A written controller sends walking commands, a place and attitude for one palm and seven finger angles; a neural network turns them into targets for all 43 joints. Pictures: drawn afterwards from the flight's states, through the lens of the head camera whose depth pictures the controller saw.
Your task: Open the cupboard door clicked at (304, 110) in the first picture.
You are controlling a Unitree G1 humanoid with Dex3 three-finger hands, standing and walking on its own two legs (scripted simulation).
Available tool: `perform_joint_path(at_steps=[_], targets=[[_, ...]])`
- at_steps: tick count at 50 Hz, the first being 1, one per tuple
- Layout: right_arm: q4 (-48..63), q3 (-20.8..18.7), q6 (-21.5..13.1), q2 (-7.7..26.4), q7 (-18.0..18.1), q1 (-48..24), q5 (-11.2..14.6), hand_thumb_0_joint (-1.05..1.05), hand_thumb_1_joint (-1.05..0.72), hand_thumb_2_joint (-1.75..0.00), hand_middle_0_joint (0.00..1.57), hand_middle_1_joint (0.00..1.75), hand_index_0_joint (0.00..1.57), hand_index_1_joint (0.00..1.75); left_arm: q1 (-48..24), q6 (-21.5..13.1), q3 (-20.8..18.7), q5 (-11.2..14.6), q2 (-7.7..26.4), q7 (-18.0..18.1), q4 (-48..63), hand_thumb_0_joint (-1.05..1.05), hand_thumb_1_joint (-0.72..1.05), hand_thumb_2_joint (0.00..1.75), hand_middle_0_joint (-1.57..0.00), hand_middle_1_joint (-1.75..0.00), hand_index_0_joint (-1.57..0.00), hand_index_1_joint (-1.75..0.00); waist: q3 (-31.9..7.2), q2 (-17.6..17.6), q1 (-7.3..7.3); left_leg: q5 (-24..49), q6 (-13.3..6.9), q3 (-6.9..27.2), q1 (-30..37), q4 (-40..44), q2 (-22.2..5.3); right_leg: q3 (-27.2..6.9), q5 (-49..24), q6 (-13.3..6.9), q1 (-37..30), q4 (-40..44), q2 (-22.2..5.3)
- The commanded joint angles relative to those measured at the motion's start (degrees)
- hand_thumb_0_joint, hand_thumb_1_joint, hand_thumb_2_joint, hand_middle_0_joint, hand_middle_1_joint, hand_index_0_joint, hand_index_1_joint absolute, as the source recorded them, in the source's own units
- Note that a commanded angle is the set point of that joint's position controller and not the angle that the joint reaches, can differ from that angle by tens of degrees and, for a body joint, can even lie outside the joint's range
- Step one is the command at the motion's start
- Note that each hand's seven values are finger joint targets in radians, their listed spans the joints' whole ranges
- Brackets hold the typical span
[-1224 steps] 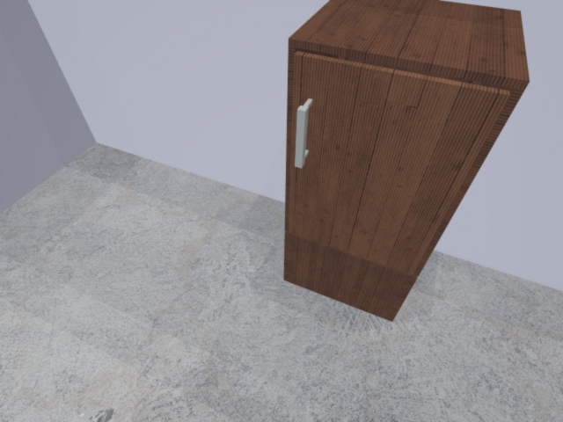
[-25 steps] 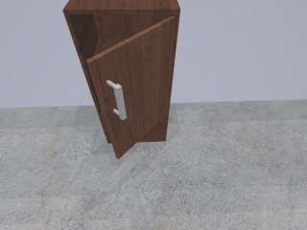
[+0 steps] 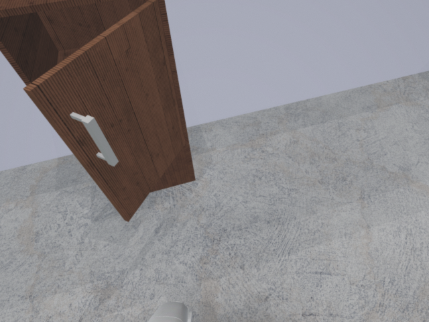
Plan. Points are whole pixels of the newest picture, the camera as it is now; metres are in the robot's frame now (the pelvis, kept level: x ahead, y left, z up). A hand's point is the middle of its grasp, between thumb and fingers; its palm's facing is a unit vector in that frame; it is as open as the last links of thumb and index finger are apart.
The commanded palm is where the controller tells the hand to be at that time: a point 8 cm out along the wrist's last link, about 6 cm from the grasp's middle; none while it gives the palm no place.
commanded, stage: walk to a spot facing it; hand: left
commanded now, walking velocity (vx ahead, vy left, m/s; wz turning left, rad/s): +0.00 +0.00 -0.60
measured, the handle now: (95, 140) +0.48 +0.33 +0.01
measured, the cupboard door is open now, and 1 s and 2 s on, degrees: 47 47 47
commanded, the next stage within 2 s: none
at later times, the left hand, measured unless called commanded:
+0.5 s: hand (136, 304) +0.17 +0.20 -0.17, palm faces -0.25 -0.92 -0.29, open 7.4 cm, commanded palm none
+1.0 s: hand (197, 278) +0.22 +0.07 -0.16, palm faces -0.56 -0.79 -0.26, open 7.4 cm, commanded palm none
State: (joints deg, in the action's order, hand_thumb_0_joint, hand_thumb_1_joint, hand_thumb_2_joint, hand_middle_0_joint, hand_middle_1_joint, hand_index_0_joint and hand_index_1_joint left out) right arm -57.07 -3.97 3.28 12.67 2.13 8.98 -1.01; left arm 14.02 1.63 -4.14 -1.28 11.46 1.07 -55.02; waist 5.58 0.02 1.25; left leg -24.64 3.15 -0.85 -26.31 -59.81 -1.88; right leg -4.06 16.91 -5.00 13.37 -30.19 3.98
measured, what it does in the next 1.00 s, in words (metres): steps on the spot, turning right: left foot, then right foot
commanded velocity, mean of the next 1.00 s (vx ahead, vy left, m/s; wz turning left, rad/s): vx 0.04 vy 0.00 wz -0.60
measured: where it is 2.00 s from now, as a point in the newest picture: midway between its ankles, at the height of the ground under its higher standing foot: outside the picture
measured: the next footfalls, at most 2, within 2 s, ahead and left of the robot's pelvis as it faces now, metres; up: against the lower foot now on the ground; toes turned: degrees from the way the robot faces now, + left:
left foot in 0.26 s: +0.07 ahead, +0.18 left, +0.00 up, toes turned -13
right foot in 0.48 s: +0.03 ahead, -0.13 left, +0.00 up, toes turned -18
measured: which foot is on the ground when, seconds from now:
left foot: up 0.00-0.24, down 0.26-0.48, up 0.50-0.68, down 0.70-0.92, up 0.94-1.00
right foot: down 0.00-0.24, up 0.26-0.46, down 0.48-0.70, up 0.72-0.92, down 0.94-1.00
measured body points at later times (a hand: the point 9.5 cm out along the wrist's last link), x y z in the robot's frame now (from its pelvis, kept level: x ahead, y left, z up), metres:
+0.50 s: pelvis +0.00 +0.00 -0.02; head +0.06 -0.02 +0.42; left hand +0.18 +0.25 -0.15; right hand +0.01 -0.27 -0.16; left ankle +0.03 +0.18 -0.73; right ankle +0.00 -0.12 -0.74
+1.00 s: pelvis +0.01 -0.04 -0.01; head +0.04 -0.07 +0.43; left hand +0.25 +0.11 -0.14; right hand -0.12 -0.27 -0.16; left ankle +0.07 +0.12 -0.70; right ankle -0.05 -0.13 -0.74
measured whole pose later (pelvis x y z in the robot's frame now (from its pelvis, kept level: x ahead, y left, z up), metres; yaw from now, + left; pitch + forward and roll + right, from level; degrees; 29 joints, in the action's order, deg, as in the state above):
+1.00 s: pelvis +0.01 -0.04 -0.01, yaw -35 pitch +1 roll +0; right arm -53.5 -2.6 2.6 14.3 1.2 15.3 -1.2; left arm 8.0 1.1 -3.1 -1.1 13.7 -1.3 -49.8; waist 5.1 -1.1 -1.1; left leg -30.1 4.4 -2.8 -22.6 -54.7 -7.5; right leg 1.4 18.6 -2.0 18.5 -36.9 0.5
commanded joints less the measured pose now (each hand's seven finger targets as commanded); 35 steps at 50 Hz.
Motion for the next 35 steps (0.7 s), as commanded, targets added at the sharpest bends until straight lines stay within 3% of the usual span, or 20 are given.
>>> perform_joint_path(at_steps=[1, 7, 10, 11, 12, 13, 14, 16, 17, 21, 22, 23, 24, 25, 26, 28, 32, 33, 34, 35], targets=[[6.68, -0.65, -1.7, 3.29, 0.1, -3.75, 0.63, 0.0, -0.9, -0.9, 0.2, 0.3, 0.2, 0.3, 4.48, -0.82, -2.86, -0.09, 11.37, 0.66, 2.81, 0.0, 0.9, 0.9, -0.2, -0.3, -0.2, -0.3, -6.72, 6.45, 1.32, -0.34, 0.26, 1.7, -4.67, 4.21, -0.11, -19.31, -34.4, -6.33, -11.29, 7.81, -15.12], [8.43, -0.5, -2.53, 3.58, 0.42, -4.21, 1.17, 0.0, -0.9, -0.9, 0.2, 0.3, 0.2, 0.3, 3.25, -0.35, -3.5, -0.42, 12.26, 0.49, 4.36, 0.0, 0.9, 0.9, -0.2, -0.3, -0.2, -0.3, -8.28, 6.96, 0.79, -0.71, -0.37, 2.59, 0.96, 15.86, 1.38, -23.17, -35.38, -6.48, -10.15, 5.92, -13.71], [7.02, -0.54, -3.14, 4.59, 0.95, 1.79, 1.29, 0.0, -0.9, -0.9, 0.2, 0.3, 0.2, 0.3, -0.64, -0.06, -3.24, 0.18, 11.31, 0.24, 5.31, 0.0, 0.9, 0.9, -0.2, -0.3, -0.2, -0.3, -9.26, 6.06, -2.7, 10.01, -1.09, 3.04, 15.62, 33.04, 0.91, -21.68, -30.35, -1.72, -0.44, 1.85, -10.05], [6.66, -1.07, -3.67, 7.45, 1.12, 3.91, 0.91, 0.0, -0.9, -0.9, 0.2, 0.3, 0.2, 0.3, -0.77, -0.04, -2.74, 0.49, 9.09, 0.02, 6.09, 0.0, 0.9, 0.9, -0.2, -0.3, -0.2, -0.3, -9.98, -1.22, -3.37, 13.28, -3.47, 10.36, 25.13, 40.07, -6.42, -16.76, -17.14, 1.65, 9.57, -2.65, -4.52], [7.35, -2.02, -4.01, 13.28, 1.3, 4.92, -0.21, 0.0, -0.9, -0.9, 0.2, 0.3, 0.2, 0.3, 0.07, -0.09, -2.01, 1.06, 6.47, -0.88, 7.68, 0.0, 0.9, 0.9, -0.2, -0.3, -0.2, -0.3, -9.76, -16.64, -2.96, 21.06, -10.72, 25.13, 29.17, 43.81, -21.76, -6.24, 11.24, 5.34, 19.49, -14.66, 1.88], [8.2, -2.0, -3.74, 14.14, 1.51, 5.83, -0.65, 0.0, -0.9, -0.9, 0.2, 0.3, 0.2, 0.3, -1.92, -0.49, -2.22, 0.34, 8.09, -1.35, 9.17, 0.0, 0.9, 0.9, -0.2, -0.3, -0.2, -0.3, -7.42, -13.23, -3.37, 24.02, -16.3, 28.2, 22.38, 43.92, -28.06, -0.63, 19.15, 7.07, 19.97, -26.53, -0.83], [9.29, -1.8, -3.94, 14.51, 1.4, 4.63, -1.17, 0.0, -0.9, -0.9, 0.2, 0.3, 0.2, 0.3, -2.61, -0.6, -2.43, -0.45, 8.0, -2.06, 10.06, 0.0, 0.9, 0.9, -0.2, -0.3, -0.2, -0.3, -6.32, -6.72, -2.77, 25.84, -17.6, 26.4, 18.02, 43.11, -27.22, -0.05, 18.02, 7.57, 20.49, -32.37, -3.01], [9.24, -0.84, -3.91, 11.02, 1.17, 2.21, -1.26, 0.0, -0.9, -0.9, 0.2, 0.3, 0.2, 0.3, -3.8, -0.02, -2.38, -0.21, 7.35, -2.51, 8.85, 0.0, 0.9, 0.9, -0.2, -0.3, -0.2, -0.3, -4.92, -15.88, -1.23, 40.23, -12.98, 12.79, 17.57, 38.44, -18.77, 1.99, 14.85, 8.0, 20.19, -32.97, -4.72], [9.46, -0.78, -3.78, 10.36, 1.22, 1.88, -1.39, 0.0, -0.9, -0.9, 0.2, 0.3, 0.2, 0.3, -4.62, 0.09, -2.01, 0.05, 7.0, -2.89, 9.15, 0.0, 0.9, 0.9, -0.2, -0.3, -0.2, -0.3, -5.9, -16.03, -1.32, 45.94, -11.18, 7.31, 18.78, 35.88, -16.3, 3.81, 14.69, 7.78, 17.7, -28.26, -4.98], [9.69, -1.79, -3.09, 12.71, 0.7, 3.55, -0.88, 0.0, -0.9, -0.9, 0.2, 0.3, 0.2, 0.3, -1.18, -0.4, -1.61, 0.19, 7.33, -3.52, 8.37, 0.0, 0.9, 0.9, -0.2, -0.3, -0.2, -0.3, -9.47, -9.41, -0.71, 40.07, -5.65, 0.25, 15.93, 26.27, -12.53, 10.6, 0.28, 6.11, 0.92, -4.63, -1.03], [10.25, -1.89, -2.86, 12.62, 0.43, 2.04, -0.36, 0.0, -0.9, -0.9, 0.2, 0.3, 0.2, 0.3, 1.86, -0.43, -2.18, 0.29, 9.25, -3.45, 7.45, 0.0, 0.9, 0.9, -0.2, -0.3, -0.2, -0.3, -8.64, -7.15, 1.24, 28.38, -3.56, -1.54, 8.21, 22.51, -10.83, 8.3, -8.29, 5.14, -6.37, 0.44, -2.67], [12.04, -1.29, -2.56, 8.76, -0.08, 1.28, 0.2, 0.0, -0.9, -0.9, 0.2, 0.3, 0.2, 0.3, 4.66, -0.77, -3.37, -0.3, 14.96, -2.7, 7.02, 0.0, 0.9, 0.9, -0.2, -0.3, -0.2, -0.3, -8.49, 9.69, 2.65, 7.67, 0.19, -6.89, -2.82, 9.72, -3.71, -11.76, -20.47, 0.15, -12.82, 7.94, -15.56], [13.85, -0.48, -2.33, 7.0, -0.13, -1.55, 0.77, 0.0, -0.9, -0.9, 0.2, 0.3, 0.2, 0.3, 6.93, -0.66, -3.99, -0.14, 20.08, -1.83, 6.49, 0.0, 0.9, 0.9, -0.2, -0.3, -0.2, -0.3, -9.65, 18.5, 5.12, -15.12, 0.67, -3.32, -6.59, -2.17, -0.55, -25.58, -26.4, -7.61, -9.86, 12.15, -26.8], [13.21, -0.51, -2.18, 7.86, -0.19, -0.81, 0.83, 0.0, -0.9, -0.9, 0.2, 0.3, 0.2, 0.3, 4.23, -0.05, -3.87, -0.26, 19.71, -1.42, 7.44, 0.0, 0.9, 0.9, -0.2, -0.3, -0.2, -0.3, -8.73, 13.98, 3.95, -12.12, -0.52, 1.57, -6.02, -5.88, -2.44, -24.24, -9.97, -9.55, -5.42, 11.87, -24.77], [12.45, -0.83, -2.27, 7.85, -0.25, -1.15, 0.65, 0.0, -0.9, -0.9, 0.2, 0.3, 0.2, 0.3, -0.12, 0.36, -3.84, -0.52, 17.13, -0.88, 8.24, 0.0, 0.9, 0.9, -0.2, -0.3, -0.2, -0.3, -7.86, 13.96, 2.18, -8.97, -0.67, 1.66, -6.29, -6.63, -2.94, -23.3, -7.42, -8.74, -3.34, 11.01, -21.25], [10.75, -0.35, -2.45, 6.84, -0.45, 1.18, 0.52, 0.0, -0.9, -0.9, 0.2, 0.3, 0.2, 0.3, -5.27, 0.48, -2.97, -0.88, 14.78, -0.47, 9.55, 0.0, 0.9, 0.9, -0.2, -0.3, -0.2, -0.3, -7.23, 13.43, -0.5, -6.49, -0.4, 1.1, -0.53, 0.93, -3.07, -17.16, -12.75, -6.86, 1.88, 8.58, -17.93], [7.05, 0.22, -2.8, 5.19, -0.44, 9.79, 0.61, 0.0, -0.9, -0.9, 0.2, 0.3, 0.2, 0.3, -7.33, 0.62, -2.37, -0.15, 14.27, -0.83, 9.17, 0.0, 0.9, 0.9, -0.2, -0.3, -0.2, -0.3, -8.22, 6.41, -4.14, 6.3, -0.25, -2.36, 14.47, 26.17, 0.21, -14.99, -9.53, -2.52, 8.37, 4.48, -13.04], [6.55, -0.18, -3.32, 7.61, -0.1, 11.9, 0.27, 0.0, -0.9, -0.9, 0.2, 0.3, 0.2, 0.3, -7.94, 1.02, -1.88, 0.32, 11.9, -1.01, 9.71, 0.0, 0.9, 0.9, -0.2, -0.3, -0.2, -0.3, -8.07, 0.92, -5.08, 5.38, -1.95, 3.0, 20.04, 36.35, -3.75, -11.87, -2.07, 0.75, 14.55, -0.02, -8.68], [7.14, -1.32, -3.88, 14.02, 0.13, 11.99, -0.87, 0.0, -0.9, -0.9, 0.2, 0.3, 0.2, 0.3, -6.83, 1.32, -0.9, 0.98, 8.14, -1.7, 10.95, 0.0, 0.9, 0.9, -0.2, -0.3, -0.2, -0.3, -6.38, -16.79, -4.66, 0.75, -7.66, 21.38, 21.77, 46.46, -18.71, -2.75, 10.66, 4.93, 23.04, -14.31, -0.38], [8.46, -1.61, -4.18, 16.68, 0.78, 11.44, -1.0, 0.0, -0.9, -0.9, 0.2, 0.3, 0.2, 0.3, -8.34, 0.9, -1.1, 0.75, 9.39, -2.3, 12.23, 0.0, 0.9, 0.9, -0.2, -0.3, -0.2, -0.3, -6.35, -15.22, -4.44, 3.59, -13.67, 27.79, 15.44, 49.39, -27.66, 1.05, 16.58, 6.39, 21.17, -26.52, -2.41]])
